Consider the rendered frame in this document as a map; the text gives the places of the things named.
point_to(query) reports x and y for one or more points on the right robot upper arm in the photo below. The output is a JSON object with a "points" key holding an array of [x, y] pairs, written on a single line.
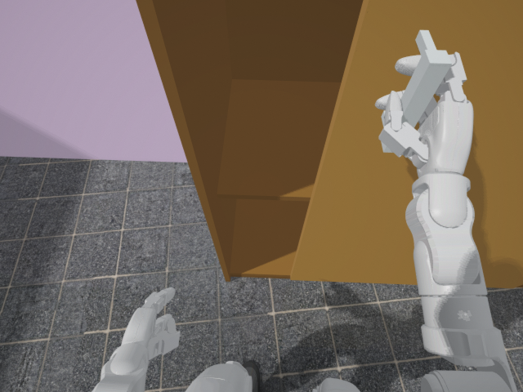
{"points": [[463, 381]]}

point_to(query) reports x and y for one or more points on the left robot foot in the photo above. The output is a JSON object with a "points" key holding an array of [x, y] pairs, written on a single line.
{"points": [[253, 371]]}

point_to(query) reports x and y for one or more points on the handle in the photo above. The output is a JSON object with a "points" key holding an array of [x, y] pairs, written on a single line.
{"points": [[428, 75]]}

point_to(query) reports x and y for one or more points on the robot left hand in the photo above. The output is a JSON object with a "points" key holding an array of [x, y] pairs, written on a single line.
{"points": [[146, 330]]}

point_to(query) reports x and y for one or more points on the robot right hand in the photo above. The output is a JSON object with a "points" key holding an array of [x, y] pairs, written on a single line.
{"points": [[446, 125]]}

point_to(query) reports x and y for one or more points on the left robot forearm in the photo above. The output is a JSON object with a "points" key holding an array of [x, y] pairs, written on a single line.
{"points": [[126, 370]]}

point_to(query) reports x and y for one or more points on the wardrobe door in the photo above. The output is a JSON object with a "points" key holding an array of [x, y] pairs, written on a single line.
{"points": [[355, 229]]}

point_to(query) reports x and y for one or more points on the right robot forearm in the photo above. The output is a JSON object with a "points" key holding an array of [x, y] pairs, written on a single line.
{"points": [[458, 323]]}

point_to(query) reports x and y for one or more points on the robot left thigh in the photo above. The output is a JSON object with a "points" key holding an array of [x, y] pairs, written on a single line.
{"points": [[222, 378]]}

